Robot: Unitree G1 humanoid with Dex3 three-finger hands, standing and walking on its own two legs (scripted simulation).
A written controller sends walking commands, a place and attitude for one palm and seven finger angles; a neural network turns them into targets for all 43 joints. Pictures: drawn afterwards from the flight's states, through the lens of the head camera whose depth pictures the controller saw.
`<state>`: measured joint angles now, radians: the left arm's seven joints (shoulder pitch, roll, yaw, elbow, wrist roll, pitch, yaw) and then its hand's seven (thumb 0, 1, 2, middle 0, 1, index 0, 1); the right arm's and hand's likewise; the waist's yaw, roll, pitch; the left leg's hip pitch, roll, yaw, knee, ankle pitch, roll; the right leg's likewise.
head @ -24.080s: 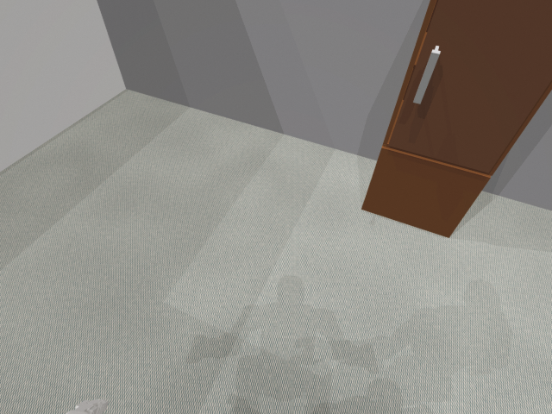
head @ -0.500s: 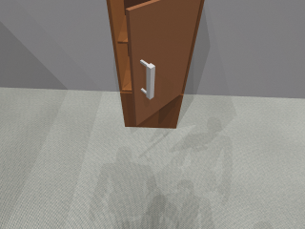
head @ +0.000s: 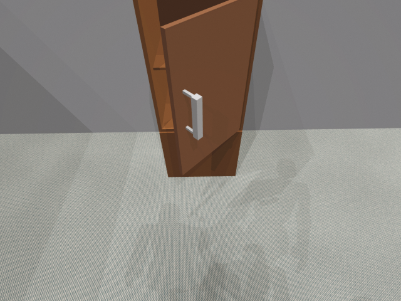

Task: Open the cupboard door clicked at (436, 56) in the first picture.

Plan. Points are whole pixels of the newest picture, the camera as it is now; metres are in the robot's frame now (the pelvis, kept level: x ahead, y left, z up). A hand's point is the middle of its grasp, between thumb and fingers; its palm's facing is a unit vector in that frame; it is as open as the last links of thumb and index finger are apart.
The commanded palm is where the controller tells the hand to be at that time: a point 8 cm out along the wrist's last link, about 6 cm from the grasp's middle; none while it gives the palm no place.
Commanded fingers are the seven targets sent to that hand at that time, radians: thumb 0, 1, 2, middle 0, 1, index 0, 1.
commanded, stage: let the arm hang, fingers relaxed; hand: left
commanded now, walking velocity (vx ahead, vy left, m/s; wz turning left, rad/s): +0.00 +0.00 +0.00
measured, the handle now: (192, 115) +0.66 +0.06 -0.03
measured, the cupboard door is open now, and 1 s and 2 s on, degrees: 45 45 45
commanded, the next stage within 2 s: look to check the result in 0.14 s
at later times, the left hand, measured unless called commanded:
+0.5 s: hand out of the picture +0.06 +0.21 -0.16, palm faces +0.00 -0.95 -0.30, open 7.4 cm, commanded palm none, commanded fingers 0.00 0.90 0.90 -0.20 -0.30 -0.20 -0.30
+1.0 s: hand out of the picture +0.09 +0.19 -0.16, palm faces -0.02 -0.96 -0.29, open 7.4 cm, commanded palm none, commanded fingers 0.00 0.90 0.90 -0.20 -0.30 -0.20 -0.30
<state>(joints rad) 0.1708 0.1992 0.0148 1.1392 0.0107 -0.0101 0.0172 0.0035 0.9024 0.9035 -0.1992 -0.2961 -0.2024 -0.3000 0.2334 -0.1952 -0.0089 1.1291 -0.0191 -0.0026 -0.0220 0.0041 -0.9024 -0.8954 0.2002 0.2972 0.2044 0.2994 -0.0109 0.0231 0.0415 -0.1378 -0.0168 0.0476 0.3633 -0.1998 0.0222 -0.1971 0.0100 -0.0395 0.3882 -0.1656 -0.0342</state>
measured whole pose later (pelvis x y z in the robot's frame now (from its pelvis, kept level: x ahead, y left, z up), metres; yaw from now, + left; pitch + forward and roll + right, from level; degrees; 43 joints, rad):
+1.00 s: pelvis +0.03 -0.02 +0.00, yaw -2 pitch +0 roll +0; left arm 0.14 0.24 0.03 1.12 0.01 0.00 0.02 0.00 0.90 0.90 -0.20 -0.30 -0.20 -0.30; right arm 0.17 -0.24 -0.02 1.11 -0.02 0.01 -0.04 0.00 -0.90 -0.90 0.20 0.30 0.20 0.30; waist 0.00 0.02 0.06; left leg -0.11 0.03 0.06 0.36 -0.24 -0.02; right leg -0.17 0.06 -0.02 0.36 -0.18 -0.06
